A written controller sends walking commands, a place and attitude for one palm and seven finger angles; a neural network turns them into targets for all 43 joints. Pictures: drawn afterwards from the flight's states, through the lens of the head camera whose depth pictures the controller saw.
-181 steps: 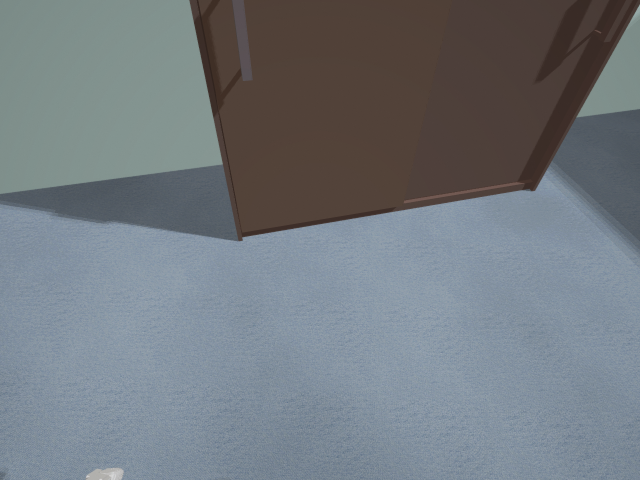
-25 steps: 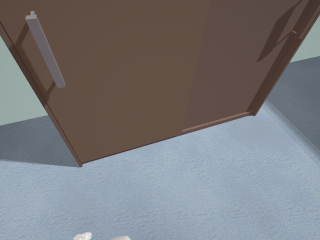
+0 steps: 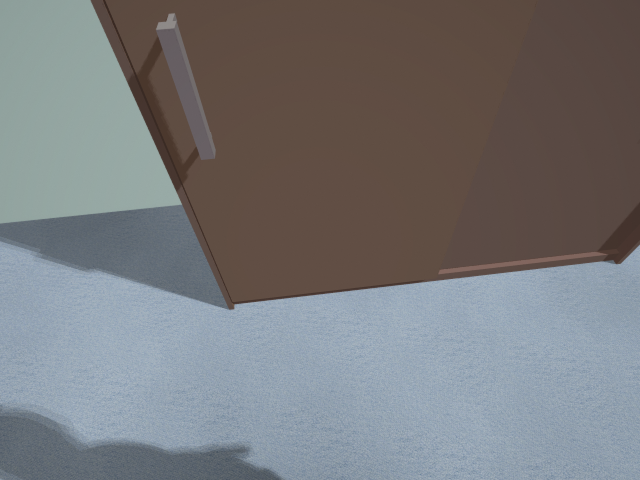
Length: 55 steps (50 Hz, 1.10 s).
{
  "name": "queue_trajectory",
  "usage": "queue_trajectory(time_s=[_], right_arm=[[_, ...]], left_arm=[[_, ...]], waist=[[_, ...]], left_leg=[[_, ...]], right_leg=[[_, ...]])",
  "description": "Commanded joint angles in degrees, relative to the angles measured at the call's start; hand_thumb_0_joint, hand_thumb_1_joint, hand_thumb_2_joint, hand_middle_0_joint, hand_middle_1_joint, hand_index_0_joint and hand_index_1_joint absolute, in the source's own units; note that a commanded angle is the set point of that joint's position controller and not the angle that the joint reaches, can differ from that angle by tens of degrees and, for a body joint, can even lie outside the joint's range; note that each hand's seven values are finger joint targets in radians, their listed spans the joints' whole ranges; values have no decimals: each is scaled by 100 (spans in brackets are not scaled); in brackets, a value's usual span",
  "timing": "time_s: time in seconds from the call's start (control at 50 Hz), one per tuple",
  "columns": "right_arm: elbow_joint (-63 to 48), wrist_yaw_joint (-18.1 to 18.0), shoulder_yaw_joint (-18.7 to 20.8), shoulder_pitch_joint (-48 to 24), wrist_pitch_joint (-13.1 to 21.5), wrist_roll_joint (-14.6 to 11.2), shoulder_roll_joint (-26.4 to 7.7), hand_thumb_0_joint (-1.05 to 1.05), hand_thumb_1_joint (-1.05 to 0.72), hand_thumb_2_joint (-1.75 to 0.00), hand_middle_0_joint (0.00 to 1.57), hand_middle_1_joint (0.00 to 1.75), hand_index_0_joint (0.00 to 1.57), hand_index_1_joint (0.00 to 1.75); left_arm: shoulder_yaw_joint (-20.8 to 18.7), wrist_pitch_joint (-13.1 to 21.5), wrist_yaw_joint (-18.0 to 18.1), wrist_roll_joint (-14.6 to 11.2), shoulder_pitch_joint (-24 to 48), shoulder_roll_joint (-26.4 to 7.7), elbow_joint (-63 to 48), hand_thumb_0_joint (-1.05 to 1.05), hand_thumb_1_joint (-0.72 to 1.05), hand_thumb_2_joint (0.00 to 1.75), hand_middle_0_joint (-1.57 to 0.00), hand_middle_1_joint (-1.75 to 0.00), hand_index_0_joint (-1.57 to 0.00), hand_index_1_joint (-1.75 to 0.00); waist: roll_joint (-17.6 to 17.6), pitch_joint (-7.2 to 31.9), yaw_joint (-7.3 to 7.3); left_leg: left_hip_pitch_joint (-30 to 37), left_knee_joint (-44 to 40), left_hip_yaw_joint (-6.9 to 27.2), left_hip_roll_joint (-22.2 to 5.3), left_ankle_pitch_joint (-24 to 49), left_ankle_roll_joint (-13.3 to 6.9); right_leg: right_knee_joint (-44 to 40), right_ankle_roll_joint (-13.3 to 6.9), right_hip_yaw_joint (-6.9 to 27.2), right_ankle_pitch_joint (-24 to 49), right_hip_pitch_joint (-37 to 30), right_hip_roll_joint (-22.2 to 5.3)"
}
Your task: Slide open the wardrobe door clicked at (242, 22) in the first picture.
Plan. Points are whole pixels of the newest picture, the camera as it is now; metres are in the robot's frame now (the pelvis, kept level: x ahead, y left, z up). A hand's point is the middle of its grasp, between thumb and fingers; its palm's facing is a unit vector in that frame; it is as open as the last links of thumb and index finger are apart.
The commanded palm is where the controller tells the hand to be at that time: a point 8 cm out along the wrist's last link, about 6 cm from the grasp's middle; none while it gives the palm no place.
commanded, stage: turn to face it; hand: left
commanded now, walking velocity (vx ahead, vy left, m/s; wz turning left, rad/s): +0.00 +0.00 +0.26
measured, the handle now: (191, 92) +0.72 +0.28 +0.10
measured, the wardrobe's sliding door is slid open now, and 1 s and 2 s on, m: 0.00 0.00 0.00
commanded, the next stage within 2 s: take the last steps up to it in 0.04 s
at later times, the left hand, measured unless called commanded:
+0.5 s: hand out of the picture -0.10 +0.19 -0.17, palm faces +0.25 -0.95 -0.17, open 7.4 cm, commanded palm none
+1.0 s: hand (198, 382) +0.28 +0.23 -0.16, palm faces +0.08 -0.98 -0.20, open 7.4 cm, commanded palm none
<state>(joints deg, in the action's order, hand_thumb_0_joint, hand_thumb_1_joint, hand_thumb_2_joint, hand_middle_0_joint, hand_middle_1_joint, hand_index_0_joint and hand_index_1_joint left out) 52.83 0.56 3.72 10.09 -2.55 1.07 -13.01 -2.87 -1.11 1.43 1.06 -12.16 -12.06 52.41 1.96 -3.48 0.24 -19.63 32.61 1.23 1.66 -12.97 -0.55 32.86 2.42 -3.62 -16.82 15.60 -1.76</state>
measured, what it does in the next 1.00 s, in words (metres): walks ahead: left foot, then right foot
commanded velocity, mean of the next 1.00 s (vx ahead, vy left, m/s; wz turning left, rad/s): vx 0.25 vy -0.01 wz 0.04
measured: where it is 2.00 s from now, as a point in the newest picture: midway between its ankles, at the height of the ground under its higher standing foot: outside the picture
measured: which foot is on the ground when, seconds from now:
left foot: down 0.00-0.00, up 0.02-0.44, down 0.46-0.96, up 0.98-1.00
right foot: down 0.00-0.48, up 0.50-0.94, down 0.96-1.00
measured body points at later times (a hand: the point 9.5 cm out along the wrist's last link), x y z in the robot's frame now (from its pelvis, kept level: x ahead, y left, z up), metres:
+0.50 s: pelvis +0.01 +0.03 +0.00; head +0.01 +0.06 +0.45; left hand -0.11 +0.25 -0.16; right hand +0.14 -0.18 -0.13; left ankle -0.03 +0.13 -0.73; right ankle +0.00 -0.10 -0.72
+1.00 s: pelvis +0.17 +0.04 -0.01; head +0.21 +0.03 +0.44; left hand +0.28 +0.28 -0.15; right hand +0.05 -0.17 -0.16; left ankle -0.02 +0.13 -0.69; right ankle +0.26 -0.04 -0.73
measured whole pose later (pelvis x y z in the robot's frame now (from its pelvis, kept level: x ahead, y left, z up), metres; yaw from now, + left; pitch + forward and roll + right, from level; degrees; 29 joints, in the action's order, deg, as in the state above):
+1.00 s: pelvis +0.17 +0.04 -0.01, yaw +7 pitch -1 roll +0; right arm 68.4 -1.0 1.8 27.9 1.5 0.7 -6.5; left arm -2.7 3.7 -0.5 1.3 -3.6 -10.4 56.5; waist 0.6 -6.1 3.3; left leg -3.2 45.9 -5.5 -3.4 -29.2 0.0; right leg 37.2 -3.9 -8.7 -10.9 23.9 -2.2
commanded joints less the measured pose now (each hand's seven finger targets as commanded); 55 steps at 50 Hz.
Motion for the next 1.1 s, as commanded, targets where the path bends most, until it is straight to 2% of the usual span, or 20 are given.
queue_trajectory(time_s=[0.0,0.04,0.08,0.14,0.28,0.36,0.4,0.42,0.44,0.46,0.48,0.58,0.74,0.84,0.9,0.92,0.94,0.96,1.02,1.08], right_arm=[[-526,-39,189,-219,4,5,-564,0,-90,-90,20,30,20,30],[-239,4,206,-64,-43,9,-482,0,-90,-90,20,30,20,30],[-92,19,159,76,-31,6,-384,0,-90,-90,20,30,20,30],[-51,3,92,-171,-27,-1,-305,0,-90,-90,20,30,20,30],[-105,108,6,-712,145,14,-178,0,-90,-90,20,30,20,30],[38,105,-44,-295,224,-8,-25,0,-90,-90,20,30,20,30],[338,42,-64,422,309,-4,-36,0,-90,-90,20,30,20,30],[485,-26,-18,834,366,-14,-283,0,-90,-90,20,30,20,30],[606,-80,96,1331,385,43,-755,0,-90,-90,20,30,20,30],[617,-126,140,1644,364,34,-1042,0,-90,-90,20,30,20,30],[705,-171,101,1607,395,55,-909,0,-90,-90,20,30,20,30],[631,-237,-66,1096,626,-24,-261,0,-90,-90,20,30,20,30],[1061,-284,-86,1797,694,-6,-213,0,-90,-90,20,30,20,30],[1231,-282,-51,1961,655,62,-319,0,-90,-90,20,30,20,30],[1220,-273,-27,1717,628,6,-440,0,-90,-90,20,30,20,30],[1172,-222,-35,1738,644,-58,-339,0,-90,-90,20,30,20,30],[1021,-201,-80,2056,676,-137,79,0,-90,-90,20,30,20,30],[916,-222,-65,1835,616,-158,-60,0,-90,-90,20,30,20,30],[818,-147,-42,1197,480,-14,181,0,-90,-90,20,30,20,30],[953,-121,-76,1653,323,33,430,0,-90,-90,20,30,20,30]], left_arm=[[-288,187,87,34,-521,-1242,-340,0,90,90,-20,-30,-20,-30],[-171,191,64,15,-108,-889,-372,0,90,90,-20,-30,-20,-30],[-138,235,72,15,-156,-729,-359,0,90,90,-20,-30,-20,-30],[-129,261,67,33,-717,-736,-101,0,90,90,-20,-30,-20,-30],[-172,359,-16,102,-1391,-833,445,0,90,90,-20,-30,-20,-30],[-174,330,-47,97,-1148,-836,622,0,90,90,-20,-30,-20,-30],[-169,283,-71,32,-901,-780,682,0,90,90,-20,-30,-20,-30],[-119,267,-98,3,-856,-537,677,0,90,90,-20,-30,-20,-30],[-44,256,-145,-10,-748,-193,536,0,90,90,-20,-30,-20,-30],[3,284,-170,26,-320,-127,306,0,90,90,-20,-30,-20,-30],[-29,249,-148,90,-88,-172,302,0,90,90,-20,-30,-20,-30],[-68,210,-257,61,-587,-114,744,0,90,90,-20,-30,-20,-30],[-34,166,-275,20,446,-34,393,0,90,90,-20,-30,-20,-30],[-24,240,-280,-8,968,-4,177,0,90,90,-20,-30,-20,-30],[-124,335,-230,19,-473,-249,590,0,90,90,-20,-30,-20,-30],[-220,426,-183,57,-1294,-609,829,0,90,90,-20,-30,-20,-30],[-375,471,-110,49,-1836,-1209,937,0,90,90,-20,-30,-20,-30],[-381,441,-82,-77,-1770,-1297,923,0,90,90,-20,-30,-20,-30],[-164,439,-26,-47,-400,-567,571,0,90,90,-20,-30,-20,-30],[-69,500,-8,11,-95,-289,545,0,90,90,-20,-30,-20,-30]], waist=[[-1844,443,-229],[-1029,119,38],[-1034,244,51],[-1084,425,-196],[-1106,120,-529],[-1093,62,-305],[-781,188,12],[-65,255,202],[1333,132,425],[1385,-230,560],[1437,-423,553],[363,-336,-17],[501,-573,128],[519,-573,208],[252,186,-495],[-177,803,-814],[-1642,1484,-814],[-1221,1552,-765],[-411,157,-229],[-687,187,206]], left_leg=[[-1015,2644,356,-106,-1935,138],[-1160,3526,247,-202,-1200,229],[-1169,3535,101,-275,-890,342],[-1081,2959,-72,-311,-1006,422],[-908,1468,-412,-506,-1201,250],[191,322,-693,-418,-1106,93],[1524,-813,-986,-294,-412,90],[2325,-1202,-512,-637,-750,4],[2610,-1851,1130,-1795,-1886,-416],[2331,-2450,2004,-2450,-2235,-813],[2016,-2591,2073,-2444,-2120,-851],[1807,-2383,382,-1705,827,-731],[2196,-2195,-71,-1705,2300,-808],[2171,-1765,-232,-1780,3132,-739],[1672,-82,-540,-1533,4084,-468],[703,1257,-680,-1238,3144,-260],[-835,3260,-950,-312,-993,34],[-920,4285,-293,-345,-2009,-69],[-1022,4152,-20,-963,-945,-38],[-469,3109,-286,-982,-717,147]], right_leg=[[-1815,-1162,2151,1546,-327,-2395],[-1579,-996,1290,1742,-273,-1748],[-1386,-890,752,2511,-622,-1534],[-1357,-951,685,2684,-1147,-1564],[-2094,-1092,1156,-86,-1268,-1867],[-2154,-976,864,-912,-472,-1687],[-1701,-666,313,-1351,253,-1288],[-1021,-445,15,-1376,931,-1012],[344,-169,-582,-1363,1853,-413],[1451,-136,-538,-1426,2396,-212],[2229,-179,-121,-1316,2531,-342],[2895,-39,77,197,2149,-552],[1774,-55,-117,628,2410,-517],[607,-332,-333,397,1578,-240],[-168,-523,-574,784,-631,157],[-305,-774,96,1154,-2132,-401],[-830,-1512,2529,2060,-3346,-2207],[-1446,-1856,3027,1893,-2784,-2621],[-1892,-1424,1679,900,-487,-1958],[-1993,-1156,591,1572,245,-1484]])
